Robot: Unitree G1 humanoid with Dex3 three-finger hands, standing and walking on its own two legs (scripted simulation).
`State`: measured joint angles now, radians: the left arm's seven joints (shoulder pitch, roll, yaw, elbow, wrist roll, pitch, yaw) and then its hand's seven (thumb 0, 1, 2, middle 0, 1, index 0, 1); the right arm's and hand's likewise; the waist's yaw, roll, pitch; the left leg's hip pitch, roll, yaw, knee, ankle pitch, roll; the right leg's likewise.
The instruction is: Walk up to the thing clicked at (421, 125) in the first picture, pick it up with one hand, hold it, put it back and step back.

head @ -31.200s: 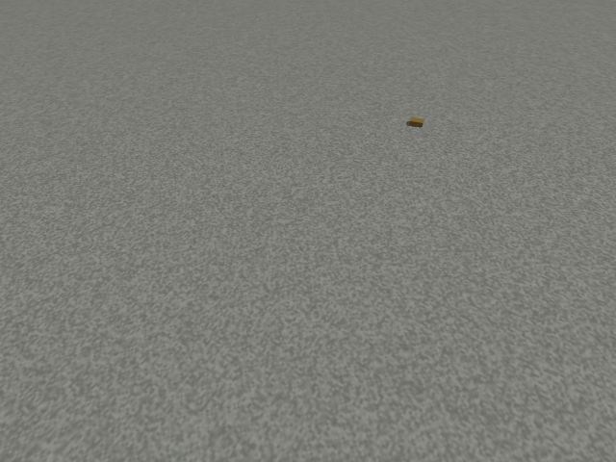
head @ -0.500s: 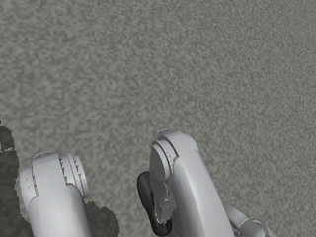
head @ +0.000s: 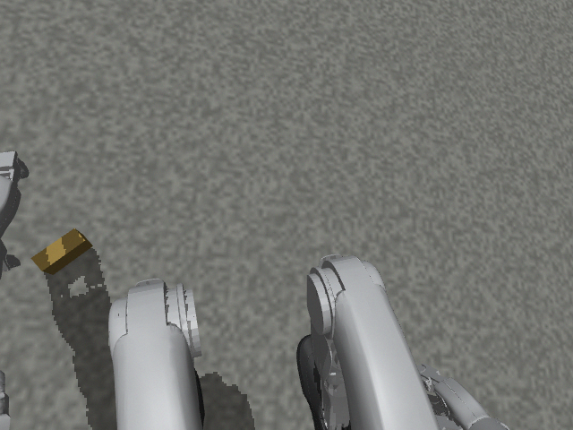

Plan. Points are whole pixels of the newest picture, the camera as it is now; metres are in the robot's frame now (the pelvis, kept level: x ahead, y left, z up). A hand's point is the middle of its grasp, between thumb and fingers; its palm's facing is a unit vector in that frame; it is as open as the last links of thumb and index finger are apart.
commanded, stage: go down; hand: left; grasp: from above
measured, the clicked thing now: (63, 251) +0.39 +0.34 -0.29
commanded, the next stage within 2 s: none
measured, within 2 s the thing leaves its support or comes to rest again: neither
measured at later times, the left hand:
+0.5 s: hand out of the picture +0.34 +0.37 +0.02, palm faces -0.41 -0.03 -0.91, open 13.4 cm
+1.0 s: hand out of the picture +0.34 +0.37 +0.10, palm faces -0.47 -0.07 -0.88, open 14.1 cm
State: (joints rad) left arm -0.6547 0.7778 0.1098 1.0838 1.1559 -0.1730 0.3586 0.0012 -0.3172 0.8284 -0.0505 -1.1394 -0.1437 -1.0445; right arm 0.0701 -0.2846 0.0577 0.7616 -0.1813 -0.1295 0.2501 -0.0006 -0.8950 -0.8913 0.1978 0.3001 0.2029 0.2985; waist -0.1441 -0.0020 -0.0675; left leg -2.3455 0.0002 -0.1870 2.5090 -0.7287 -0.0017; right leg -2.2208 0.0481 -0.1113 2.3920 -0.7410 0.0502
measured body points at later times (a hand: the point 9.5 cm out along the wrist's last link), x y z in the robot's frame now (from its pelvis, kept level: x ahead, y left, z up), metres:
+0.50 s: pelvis -0.03 -0.01 +0.09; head +0.15 +0.06 +0.50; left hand +0.36 +0.37 +0.08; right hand +0.13 -0.27 -0.02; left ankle +0.06 +0.12 -0.28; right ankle +0.09 -0.13 -0.28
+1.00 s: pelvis -0.02 +0.00 +0.17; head +0.15 +0.06 +0.59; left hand +0.36 +0.37 +0.15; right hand +0.11 -0.27 +0.06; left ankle +0.06 +0.12 -0.28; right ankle +0.09 -0.13 -0.28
